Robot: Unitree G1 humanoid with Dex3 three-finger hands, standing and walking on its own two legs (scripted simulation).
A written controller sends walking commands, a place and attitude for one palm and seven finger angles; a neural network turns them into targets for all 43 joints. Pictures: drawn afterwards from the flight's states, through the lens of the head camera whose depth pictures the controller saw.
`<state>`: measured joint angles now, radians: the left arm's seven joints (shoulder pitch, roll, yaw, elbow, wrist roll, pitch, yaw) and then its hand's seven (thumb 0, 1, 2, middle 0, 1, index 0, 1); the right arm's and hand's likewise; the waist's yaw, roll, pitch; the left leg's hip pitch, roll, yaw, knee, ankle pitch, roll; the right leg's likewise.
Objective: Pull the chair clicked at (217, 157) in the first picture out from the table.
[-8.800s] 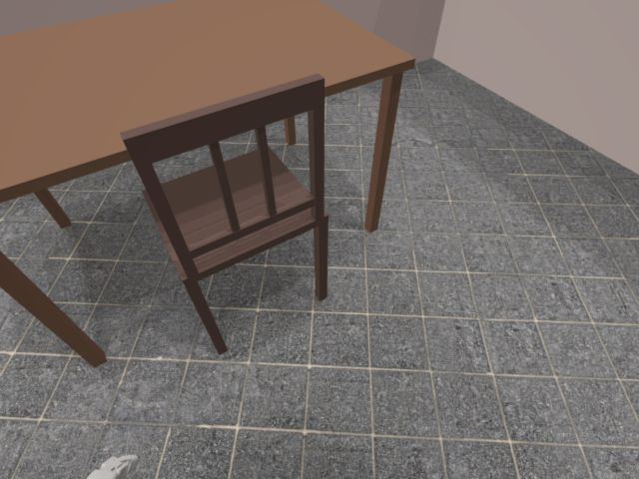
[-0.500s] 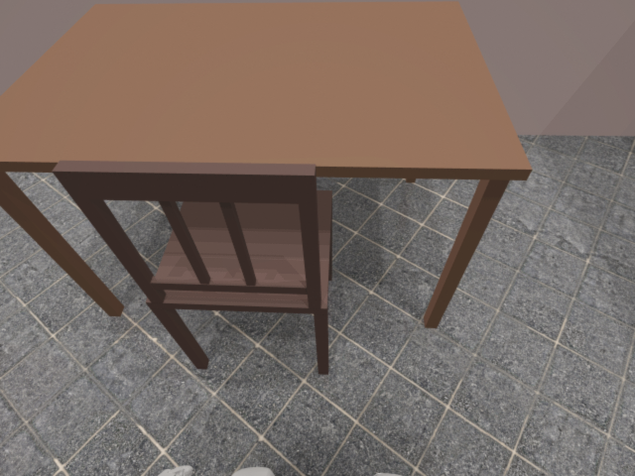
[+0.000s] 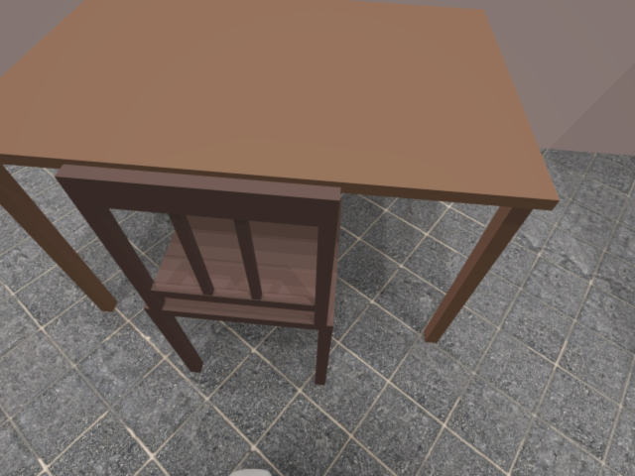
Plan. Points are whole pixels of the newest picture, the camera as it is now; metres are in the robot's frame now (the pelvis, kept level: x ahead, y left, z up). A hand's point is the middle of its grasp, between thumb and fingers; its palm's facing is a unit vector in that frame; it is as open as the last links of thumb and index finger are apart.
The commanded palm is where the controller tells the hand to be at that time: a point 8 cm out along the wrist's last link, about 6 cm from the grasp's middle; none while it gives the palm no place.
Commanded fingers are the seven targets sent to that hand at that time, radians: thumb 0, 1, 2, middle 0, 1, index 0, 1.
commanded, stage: come to a stop and stand still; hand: left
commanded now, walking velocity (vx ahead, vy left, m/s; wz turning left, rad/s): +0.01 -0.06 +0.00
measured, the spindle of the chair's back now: (194, 256) +0.46 +0.27 -0.11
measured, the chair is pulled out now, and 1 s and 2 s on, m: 0.00 0.00 0.00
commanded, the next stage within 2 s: look again from close up in 1.28 s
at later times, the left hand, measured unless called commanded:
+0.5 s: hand out of the picture -0.03 +0.11 -0.17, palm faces +0.03 -0.98 -0.19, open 7.3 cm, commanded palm none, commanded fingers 0.00 0.90 0.90 -0.20 -0.30 -0.20 -0.30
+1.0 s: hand out of the picture -0.01 +0.14 -0.17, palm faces +0.06 -0.98 -0.18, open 7.3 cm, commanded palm none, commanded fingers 0.00 0.90 0.90 -0.20 -0.30 -0.20 -0.30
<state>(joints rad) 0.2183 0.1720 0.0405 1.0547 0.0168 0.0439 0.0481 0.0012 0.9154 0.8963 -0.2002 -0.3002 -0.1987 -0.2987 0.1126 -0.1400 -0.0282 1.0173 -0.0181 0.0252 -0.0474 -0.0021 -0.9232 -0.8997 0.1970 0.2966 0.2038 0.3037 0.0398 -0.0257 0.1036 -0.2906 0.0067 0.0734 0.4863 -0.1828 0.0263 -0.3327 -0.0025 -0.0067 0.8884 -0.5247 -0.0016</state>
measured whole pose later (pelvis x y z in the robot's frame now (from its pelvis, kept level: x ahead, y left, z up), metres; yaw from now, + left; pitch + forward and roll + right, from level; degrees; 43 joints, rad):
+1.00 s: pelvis +0.01 -0.02 +0.00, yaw +0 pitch -1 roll +1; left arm 0.30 0.13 0.01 1.13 0.01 0.00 0.04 0.00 0.91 0.90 -0.20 -0.30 -0.20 -0.30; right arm 0.26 -0.13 -0.01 1.16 0.00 0.00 -0.05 0.03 -0.93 -0.90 0.20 0.30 0.20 0.30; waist 0.01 -0.01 0.04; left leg -0.22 0.02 0.00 0.44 -0.20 -0.03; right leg -0.04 -0.02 -0.03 0.41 -0.35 0.00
